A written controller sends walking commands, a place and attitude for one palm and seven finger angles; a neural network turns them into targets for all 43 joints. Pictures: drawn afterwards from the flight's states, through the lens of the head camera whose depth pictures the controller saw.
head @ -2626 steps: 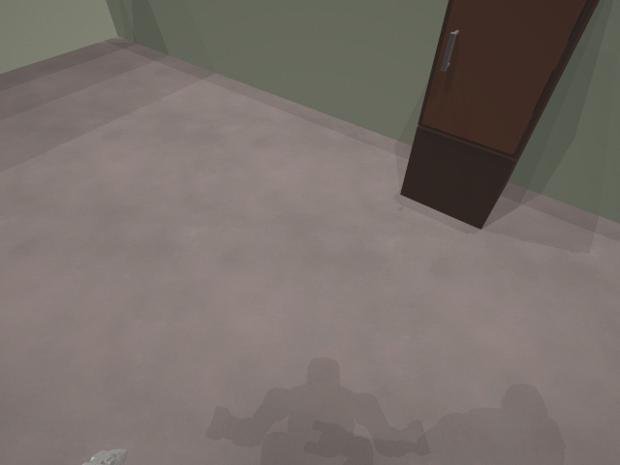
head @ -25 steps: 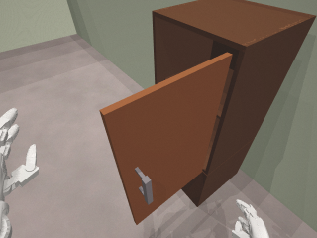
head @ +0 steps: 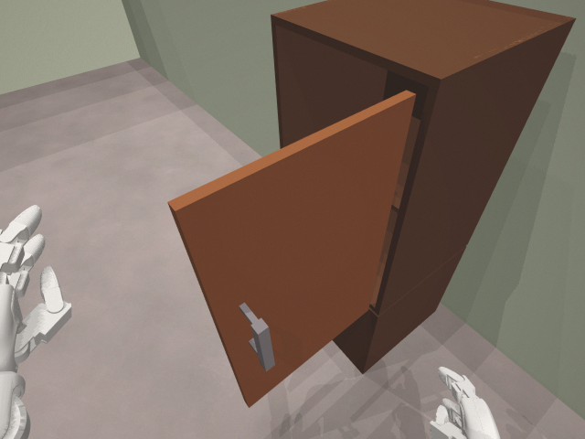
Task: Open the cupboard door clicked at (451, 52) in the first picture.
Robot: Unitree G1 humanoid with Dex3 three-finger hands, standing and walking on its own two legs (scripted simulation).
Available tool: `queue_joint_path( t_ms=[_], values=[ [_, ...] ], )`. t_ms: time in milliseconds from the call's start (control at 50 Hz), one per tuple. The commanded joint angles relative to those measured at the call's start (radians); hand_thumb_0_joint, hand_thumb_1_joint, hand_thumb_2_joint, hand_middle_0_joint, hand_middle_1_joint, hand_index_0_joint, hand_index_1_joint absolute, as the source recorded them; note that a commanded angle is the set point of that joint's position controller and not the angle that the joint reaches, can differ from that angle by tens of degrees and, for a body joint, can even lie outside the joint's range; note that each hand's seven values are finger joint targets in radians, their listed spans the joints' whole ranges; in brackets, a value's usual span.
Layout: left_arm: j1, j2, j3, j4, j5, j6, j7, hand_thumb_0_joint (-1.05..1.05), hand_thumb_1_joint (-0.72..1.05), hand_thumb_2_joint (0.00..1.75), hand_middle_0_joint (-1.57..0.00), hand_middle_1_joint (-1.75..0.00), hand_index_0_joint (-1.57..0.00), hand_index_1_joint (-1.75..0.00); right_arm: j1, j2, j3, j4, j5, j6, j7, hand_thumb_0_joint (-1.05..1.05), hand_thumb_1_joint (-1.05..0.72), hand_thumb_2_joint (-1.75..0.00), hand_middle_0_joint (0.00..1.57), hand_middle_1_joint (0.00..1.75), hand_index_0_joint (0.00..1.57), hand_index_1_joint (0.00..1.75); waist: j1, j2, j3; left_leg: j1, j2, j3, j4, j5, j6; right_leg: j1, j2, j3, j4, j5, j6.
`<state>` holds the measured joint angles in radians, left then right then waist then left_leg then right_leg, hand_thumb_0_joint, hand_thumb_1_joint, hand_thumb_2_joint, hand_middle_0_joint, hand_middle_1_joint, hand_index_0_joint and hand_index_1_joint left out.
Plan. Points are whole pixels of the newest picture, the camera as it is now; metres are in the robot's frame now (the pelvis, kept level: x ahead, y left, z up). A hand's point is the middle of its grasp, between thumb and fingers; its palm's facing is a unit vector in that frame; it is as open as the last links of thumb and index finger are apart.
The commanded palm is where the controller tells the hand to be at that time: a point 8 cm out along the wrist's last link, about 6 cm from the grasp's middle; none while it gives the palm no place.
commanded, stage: step back with the hand held close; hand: left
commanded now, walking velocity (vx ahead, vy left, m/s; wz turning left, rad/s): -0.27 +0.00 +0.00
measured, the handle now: (257, 337) +0.27 +0.10 -0.04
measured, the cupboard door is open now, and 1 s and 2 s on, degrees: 91 91 91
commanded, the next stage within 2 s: stop stepping back and stand still in 1.06 s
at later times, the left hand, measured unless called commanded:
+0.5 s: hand (7, 363) +0.13 +0.29 +0.15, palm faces +0.39 -0.77 -0.50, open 7.4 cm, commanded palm +0.07 +0.33 +0.17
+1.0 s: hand out of the picture +0.04 +0.30 +0.17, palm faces +0.49 -0.75 -0.45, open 7.4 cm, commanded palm -0.03 +0.32 +0.17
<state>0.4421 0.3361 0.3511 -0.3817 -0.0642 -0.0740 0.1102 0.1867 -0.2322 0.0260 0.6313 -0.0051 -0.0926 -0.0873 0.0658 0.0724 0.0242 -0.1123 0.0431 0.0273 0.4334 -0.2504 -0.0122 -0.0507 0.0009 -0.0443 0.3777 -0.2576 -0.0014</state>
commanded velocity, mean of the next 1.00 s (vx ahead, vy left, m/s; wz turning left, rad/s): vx -0.31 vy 0.00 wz -0.01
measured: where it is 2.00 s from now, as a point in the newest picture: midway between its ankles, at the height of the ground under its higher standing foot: outside the picture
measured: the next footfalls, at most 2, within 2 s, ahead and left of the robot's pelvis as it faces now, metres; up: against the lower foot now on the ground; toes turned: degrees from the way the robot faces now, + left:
right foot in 1.12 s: -0.32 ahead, -0.11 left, +0.00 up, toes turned -2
left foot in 1.30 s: -0.11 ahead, +0.08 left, +0.00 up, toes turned -2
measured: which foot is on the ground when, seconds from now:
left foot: down 0.00-1.00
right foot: down 0.00-0.80, up 0.82-1.00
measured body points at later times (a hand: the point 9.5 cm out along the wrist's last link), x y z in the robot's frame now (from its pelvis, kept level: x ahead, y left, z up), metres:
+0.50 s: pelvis -0.07 +0.03 -0.01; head -0.05 +0.04 +0.44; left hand +0.11 +0.33 +0.18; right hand +0.11 -0.21 -0.08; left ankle -0.01 +0.13 -0.74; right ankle -0.03 -0.12 -0.74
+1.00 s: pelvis -0.16 +0.02 -0.01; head -0.14 +0.05 +0.44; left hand +0.00 +0.34 +0.20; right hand +0.00 -0.20 -0.09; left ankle -0.04 +0.12 -0.74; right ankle -0.26 -0.12 -0.67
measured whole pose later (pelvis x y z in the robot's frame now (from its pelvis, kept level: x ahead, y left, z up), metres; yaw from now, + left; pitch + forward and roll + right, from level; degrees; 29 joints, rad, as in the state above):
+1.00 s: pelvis -0.16 +0.02 -0.01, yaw +1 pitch +2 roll -5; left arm 0.53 0.45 0.49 -0.57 -0.04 -0.20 0.19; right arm 0.21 -0.15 0.01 0.64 -0.02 -0.11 -0.05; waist 0.00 0.01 0.02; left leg -0.47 0.06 -0.01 0.47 -0.04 0.03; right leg -0.33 0.08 0.00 0.99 -0.49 0.00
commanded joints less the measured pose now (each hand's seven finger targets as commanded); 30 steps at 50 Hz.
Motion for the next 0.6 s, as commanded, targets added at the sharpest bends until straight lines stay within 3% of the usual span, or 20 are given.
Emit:
queue_joint_path(
  t_ms=[0,60,140,220,260,340,360,380,460,520,560,580],
  values=[
    [-0.055,0.224,0.14,-0.182,0.019,-0.094,0.009,0.0,0.9,0.9,-0.2,-0.3,-0.2,-0.3,-0.135,-0.108,-0.052,-0.177,0.0,-0.009,-0.009,0.0,-0.9,-0.9,0.2,0.3,0.2,0.3,-0.054,-0.101,-0.03,0.006,-0.017,0.01,0.011,0.203,0.043,-0.148,-0.077,0.082,-0.096,0.409,0.0],
    [0.04,0.207,0.132,-0.222,0.017,-0.101,0.009,0.0,0.9,0.9,-0.2,-0.3,-0.2,-0.3,-0.127,-0.116,-0.062,-0.198,-0.001,0.018,-0.008,0.0,-0.9,-0.9,0.2,0.3,0.2,0.3,-0.051,-0.009,-0.125,0.023,0.001,0.015,-0.002,0.35,0.04,-0.091,-0.07,0.049,-0.034,0.476,0.007],
    [0.113,0.251,0.183,-0.281,0.011,-0.099,0.022,0.0,0.9,0.9,-0.2,-0.3,-0.2,-0.3,-0.127,-0.107,-0.072,-0.232,0.005,0.051,-0.007,0.0,-0.9,-0.9,0.2,0.3,0.2,0.3,-0.048,-0.063,-0.221,0.02,0.019,0.016,0.007,0.461,0.035,-0.051,-0.052,0.039,0.025,0.54,0.014],
    [0.127,0.282,0.217,-0.331,0.009,-0.103,0.037,0.0,0.9,0.9,-0.2,-0.3,-0.2,-0.3,-0.129,-0.104,-0.078,-0.252,0.011,0.065,-0.014,0.0,-0.9,-0.9,0.2,0.3,0.2,0.3,-0.048,-0.06,-0.221,-0.031,0.026,0.007,0.001,0.447,0.033,-0.048,-0.043,0.041,0.059,0.528,0.017],
    [0.13,0.292,0.227,-0.341,0.01,-0.109,0.043,0.0,0.9,0.9,-0.2,-0.3,-0.2,-0.3,-0.133,-0.107,-0.08,-0.252,0.011,0.064,-0.018,0.0,-0.9,-0.9,0.2,0.3,0.2,0.3,-0.045,-0.005,-0.208,-0.064,0.032,-0.004,-0.01,0.427,0.037,-0.05,-0.037,0.041,0.073,0.488,0.016],
    [0.126,0.263,0.201,-0.329,0.014,-0.118,0.049,0.0,0.9,0.9,-0.2,-0.3,-0.2,-0.3,-0.115,-0.115,-0.078,-0.255,0.012,0.052,-0.014,0.0,-0.9,-0.9,0.2,0.3,0.2,0.3,-0.053,0.019,-0.14,-0.179,0.049,-0.03,-0.061,0.223,0.047,-0.069,-0.017,0.043,0.08,0.301,0.022],
    [0.125,0.26,0.202,-0.33,0.019,-0.124,0.051,0.0,0.9,0.9,-0.2,-0.3,-0.2,-0.3,-0.12,-0.121,-0.081,-0.253,0.01,0.047,-0.015,0.0,-0.9,-0.9,0.2,0.3,0.2,0.3,-0.051,0.05,-0.129,-0.236,0.055,-0.043,-0.082,0.141,0.056,-0.039,-0.013,0.043,0.09,0.265,0.021],
    [0.122,0.252,0.196,-0.328,0.022,-0.128,0.051,0.0,0.9,0.9,-0.2,-0.3,-0.2,-0.3,-0.113,-0.119,-0.077,-0.256,0.012,0.041,-0.013,0.0,-0.9,-0.9,0.2,0.3,0.2,0.3,-0.054,0.037,-0.11,-0.284,0.062,-0.051,-0.103,0.032,0.06,-0.03,-0.009,0.047,0.102,0.215,0.021],
    [0.102,0.251,0.214,-0.333,0.045,-0.156,0.056,0.0,0.9,0.9,-0.2,-0.3,-0.2,-0.3,-0.114,-0.136,-0.08,-0.259,0.011,0.012,-0.013,0.0,-0.9,-0.9,0.2,0.3,0.2,0.3,-0.053,0.087,-0.066,-0.546,0.098,-0.12,-0.194,-0.325,0.102,0.093,0.022,0.046,0.202,0.129,0.028],
    [0.066,0.235,0.21,-0.347,0.059,-0.171,0.057,0.0,0.9,0.9,-0.2,-0.3,-0.2,-0.3,-0.097,-0.136,-0.082,-0.256,0.011,-0.01,-0.009,0.0,-0.9,-0.9,0.2,0.3,0.2,0.3,-0.055,0.085,-0.058,-0.626,0.121,-0.136,-0.195,-0.424,0.115,0.113,0.033,0.046,0.256,0.087,0.031],
    [0.047,0.249,0.221,-0.349,0.065,-0.178,0.058,0.0,0.9,0.9,-0.2,-0.3,-0.2,-0.3,-0.095,-0.136,-0.085,-0.249,0.006,-0.024,-0.01,0.0,-0.9,-0.9,0.2,0.3,0.2,0.3,-0.058,0.064,-0.054,-0.63,0.11,-0.129,-0.158,-0.452,0.115,0.081,0.031,0.07,0.239,0.037,0.028],
    [0.044,0.237,0.21,-0.347,0.063,-0.18,0.057,0.0,0.9,0.9,-0.2,-0.3,-0.2,-0.3,-0.086,-0.128,-0.083,-0.247,0.006,-0.029,-0.009,0.0,-0.9,-0.9,0.2,0.3,0.2,0.3,-0.061,0.025,-0.048,-0.618,0.091,-0.115,-0.12,-0.456,0.106,0.042,0.015,0.091,0.204,-0.02,0.02]
  ],
)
